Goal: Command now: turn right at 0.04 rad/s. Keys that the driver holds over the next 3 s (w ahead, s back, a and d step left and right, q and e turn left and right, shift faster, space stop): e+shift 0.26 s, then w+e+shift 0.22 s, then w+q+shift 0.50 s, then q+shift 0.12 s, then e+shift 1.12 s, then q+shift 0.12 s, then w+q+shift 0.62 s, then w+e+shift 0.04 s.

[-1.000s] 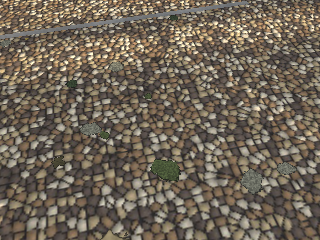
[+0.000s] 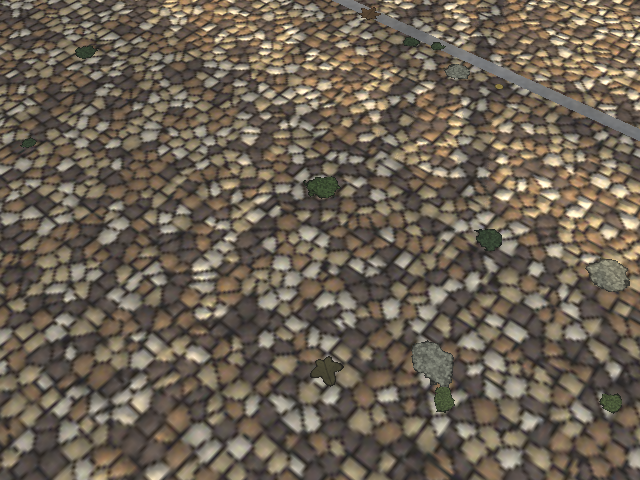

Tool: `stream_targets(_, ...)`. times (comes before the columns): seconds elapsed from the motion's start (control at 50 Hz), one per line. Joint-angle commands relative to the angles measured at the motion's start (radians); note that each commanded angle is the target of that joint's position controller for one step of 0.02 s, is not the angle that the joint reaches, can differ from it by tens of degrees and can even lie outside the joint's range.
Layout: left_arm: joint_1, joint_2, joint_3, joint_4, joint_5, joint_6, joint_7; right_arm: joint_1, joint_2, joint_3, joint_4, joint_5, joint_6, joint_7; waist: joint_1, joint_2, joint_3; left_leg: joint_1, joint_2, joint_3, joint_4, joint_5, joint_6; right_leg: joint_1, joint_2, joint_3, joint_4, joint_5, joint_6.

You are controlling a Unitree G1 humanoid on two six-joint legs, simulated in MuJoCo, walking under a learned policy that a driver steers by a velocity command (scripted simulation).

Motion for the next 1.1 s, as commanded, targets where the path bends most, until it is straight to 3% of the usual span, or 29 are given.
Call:
stream_targets(0.02,-0.037,0.169,0.036,-0.053,-0.023,-0.012,-0.021,0.068,-0.055,-0.016,-0.024,-0.003,-0.016,0.002,-0.04,-0.206,-0.156,0.169,-0.05,0.059,-0.289,0.085,0.019,0.094,-0.181,0.259,-0.109,0.035,-0.194)
stream_targets(0.06,0.007,0.196,0.044,-0.04,-0.044,-0.01,-0.02,0.1,-0.09,-0.03,-0.01,0.003,-0.018,0.001,-0.062,-0.199,-0.143,0.319,-0.061,0.053,-0.5,0.206,0.08,0.014,-0.159,0.299,-0.082,0.011,-0.139)
stream_targets(0.08,0.012,0.17,0.037,-0.044,-0.04,-0.019,-0.021,0.139,-0.138,-0.043,-0.011,-0.005,-0.016,-0.006,-0.075,-0.139,-0.173,0.447,0.048,-0.021,-0.497,0.256,0.123,-0.087,-0.13,0.287,-0.024,-0.081,-0.08)
stream_targets(0.1,-0.005,0.103,0.022,-0.085,-0.036,-0.035,-0.028,0.133,-0.234,-0.069,0.001,-0.034,-0.005,-0.013,-0.053,0.15,-0.169,0.456,0.247,-0.185,-0.496,0.356,0.234,-0.249,-0.01,0.114,0.146,-0.241,-0.006)
stream_targets(0.12,-0.036,0.142,0.034,-0.092,-0.036,-0.042,-0.023,0.1,-0.204,-0.07,-0.008,-0.051,-0.007,-0.011,-0.09,0.247,-0.16,0.352,0.38,-0.281,-0.566,0.454,0.344,-0.278,0.024,0.009,0.365,-0.427,0.043)
stream_targets(0.14,-0.029,0.192,0.06,-0.082,-0.036,-0.034,-0.018,0.06,-0.143,-0.049,-0.03,-0.059,-0.02,-0.014,-0.089,0.192,-0.134,0.316,0.388,-0.262,-0.576,0.562,0.37,-0.289,0.004,0.038,0.591,-0.461,0.072)
stream_targets(0.2,0.093,0.158,0.07,-0.032,-0.032,0.028,0.006,-0.091,-0.067,-0.028,-0.05,-0.015,-0.05,-0.023,-0.016,0.159,-0.091,0.306,0.283,-0.057,-0.549,0.621,0.277,-0.337,-0.03,0.055,0.788,-0.331,0.121)
stream_targets(0.26,0.025,0.106,0.05,-0.086,-0.034,0.042,-0.008,-0.059,-0.074,-0.037,-0.028,-0.015,-0.042,-0.031,-0.048,0.133,-0.084,0.347,0.258,0.039,-0.542,0.58,0.268,-0.335,-0.063,0.0,0.648,-0.223,0.145)
stream_targets(0.3,-0.035,0.09,0.034,-0.131,-0.038,0.035,-0.037,0.03,-0.121,-0.058,-0.007,-0.003,-0.046,-0.027,-0.109,0.145,-0.139,0.399,0.302,0.011,-0.614,0.207,0.268,-0.299,-0.093,-0.028,0.53,-0.217,0.122)
stream_targets(0.34,-0.062,0.103,0.033,-0.163,-0.039,0.025,-0.06,0.047,-0.168,-0.075,0.003,0.011,-0.064,-0.016,-0.116,0.156,-0.117,0.391,0.341,-0.028,-0.68,-0.044,0.26,-0.274,-0.102,-0.047,0.452,-0.265,0.076)
stream_targets(0.42,-0.024,0.12,0.039,-0.148,-0.039,0.009,-0.067,0.014,-0.193,-0.091,0.019,0.026,-0.098,0.02,-0.074,0.121,-0.04,0.344,0.347,0.047,-0.71,-0.115,0.225,-0.155,-0.097,-0.104,0.311,-0.324,-0.013)
stream_targets(0.48,0.167,0.124,0.053,-0.054,-0.044,0.002,-0.059,-0.053,-0.162,-0.084,0.026,0.029,-0.098,0.033,0.042,0.032,-0.054,0.192,0.272,0.214,-0.506,-0.074,0.17,0.159,-0.009,-0.219,0.152,-0.24,-0.07)
stream_targets(0.5,0.367,0.173,0.068,0.016,0.069,0.005,-0.074,0.006,-0.103,-0.059,0.041,-0.069,-0.082,0.042,0.121,-0.135,-0.132,0.007,0.156,0.364,-0.059,0.051,0.134,0.451,0.025,-0.094,0.047,-0.374,-0.102)
stream_targets(0.52,0.457,0.304,0.086,0.014,0.055,-0.009,-0.064,-0.089,0.053,-0.011,-0.048,-0.08,-0.086,0.053,0.144,-0.495,-0.098,-0.441,0.015,0.302,0.324,-0.22,0.09,0.588,-0.273,0.448,-0.109,-0.529,-0.188)
stream_targets(0.54,0.383,0.298,0.079,-0.048,0.029,-0.018,-0.049,-0.201,-0.006,-0.014,-0.095,-0.095,-0.095,0.058,0.17,-0.34,-0.074,-0.636,0.004,0.118,0.415,-0.125,0.085,0.559,-0.374,0.69,-0.295,-0.539,-0.255)
stream_targets(0.56,0.352,0.255,0.067,-0.043,0.032,-0.023,-0.038,-0.245,-0.055,-0.023,-0.097,-0.066,-0.101,0.068,0.145,-0.186,-0.018,-0.676,0.08,0.075,0.436,0.005,0.098,0.529,-0.4,0.598,-0.267,-0.522,-0.255)
stream_targets(0.58,0.311,0.218,0.054,-0.044,0.041,-0.032,-0.033,-0.169,-0.084,-0.026,-0.049,-0.043,-0.109,0.076,0.093,-0.109,-0.027,-0.603,0.11,0.076,0.39,0.117,0.106,0.483,-0.358,0.477,-0.241,-0.469,-0.215)
stream_targets(0.6,0.252,0.193,0.04,-0.046,0.039,-0.043,-0.031,-0.087,-0.095,-0.027,0.0,-0.039,-0.108,0.086,0.034,-0.087,-0.022,-0.519,0.122,0.065,0.345,0.187,0.102,0.426,-0.297,0.361,-0.255,-0.41,-0.172)
stream_targets(0.7,0.24,0.157,0.019,0.002,0.034,-0.102,-0.039,-0.059,-0.076,-0.022,0.059,-0.006,-0.068,0.107,-0.015,-0.07,0.084,-0.42,0.007,0.014,0.234,0.367,0.115,0.294,-0.203,-0.027,-0.356,-0.012,-0.063)
stream_targets(0.8,0.258,0.12,-0.005,0.068,0.02,-0.125,-0.02,-0.154,-0.014,0.021,0.034,-0.022,-0.073,0.122,-0.022,-0.059,0.096,-0.248,-0.011,0.222,-0.091,0.472,0.191,0.314,-0.184,-0.222,-0.399,0.517,-0.017)
stream_targets(0.86,0.249,0.199,0.012,0.09,0.032,-0.114,0.01,-0.032,-0.052,0.016,0.065,-0.005,-0.064,0.105,-0.101,-0.145,-0.037,-0.069,-0.111,0.29,-0.143,0.399,0.247,0.495,-0.217,-0.25,-0.188,1.261,0.014)
stream_targets(0.9,0.159,0.258,0.035,0.068,0.053,-0.075,0.026,0.291,-0.138,-0.02,0.157,0.001,-0.06,0.086,-0.266,-0.174,-0.196,0.212,-0.163,0.265,-0.121,0.247,0.288,0.488,-0.243,-0.238,0.224,1.421,0.007)
stream_targets(0.92,0.103,0.27,0.04,0.051,0.051,-0.064,0.023,0.485,-0.188,-0.048,0.215,-0.006,-0.06,0.073,-0.362,-0.135,-0.247,0.435,-0.151,0.178,-0.203,0.168,0.328,0.339,-0.225,-0.221,0.552,1.251,-0.013)
stream_targets(0.94,0.055,0.17,0.016,0.048,0.046,-0.074,-0.002,0.488,-0.214,-0.069,0.233,-0.001,-0.056,0.054,-0.333,0.023,-0.172,0.541,-0.081,0.027,-0.27,0.092,0.365,0.075,-0.061,-0.21,0.933,0.398,-0.025)
stream_targets(0.96,0.08,0.025,-0.023,-0.047,0.035,-0.098,-0.024,0.336,-0.265,-0.076,0.204,-0.016,-0.044,0.049,-0.149,0.255,-0.135,0.67,0.114,-0.528,-0.41,-0.001,0.531,-0.395,0.115,-0.077,1.245,-0.325,0.027)
stream_targets(0.98,0.049,0.08,-0.031,-0.096,0.039,-0.124,-0.026,0.292,-0.255,-0.08,0.171,-0.006,-0.049,0.052,-0.156,0.126,-0.174,0.672,0.188,-0.78,-0.602,-0.108,0.565,-0.498,0.07,0.112,1.236,-0.281,0.008)
stream_targets(1.02,0.036,0.132,-0.03,-0.088,0.036,-0.147,-0.027,0.26,-0.158,-0.062,0.187,-0.014,-0.067,0.042,-0.067,-0.094,-0.002,0.427,0.182,-0.66,-0.685,0.138,0.486,-0.431,-0.022,0.12,1.022,-0.194,0.006)
stream_targets(1.08,0.055,0.13,-0.038,-0.085,0.062,-0.084,-0.016,0.197,-0.145,-0.043,0.177,-0.002,-0.107,0.033,0.018,-0.127,0.033,0.171,0.077,-0.363,-0.636,0.79,0.423,-0.254,-0.083,0.075,0.82,-0.237,0.076)
stream_targets(1.1,-0.038,0.138,-0.015,-0.142,0.0,-0.128,-0.01,0.153,-0.046,-0.019,0.118,0.052,-0.147,0.04,0.004,-0.142,0.011,0.139,0.022,-0.389,-0.669,0.712,0.407,-0.228,-0.049,0.124,0.723,-0.194,0.079)
Next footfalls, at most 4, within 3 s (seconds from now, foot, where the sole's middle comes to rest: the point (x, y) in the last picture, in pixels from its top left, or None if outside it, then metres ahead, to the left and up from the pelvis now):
0.08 left None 0.04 0.13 -0.77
0.50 right None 0.00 -0.15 -0.77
0.94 left None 0.44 -0.21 -0.77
1.32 right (503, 320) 0.81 -0.35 -0.77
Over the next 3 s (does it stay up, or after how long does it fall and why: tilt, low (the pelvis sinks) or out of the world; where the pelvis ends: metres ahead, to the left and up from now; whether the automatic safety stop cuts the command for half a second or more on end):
stays up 1.06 -0.42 -0.04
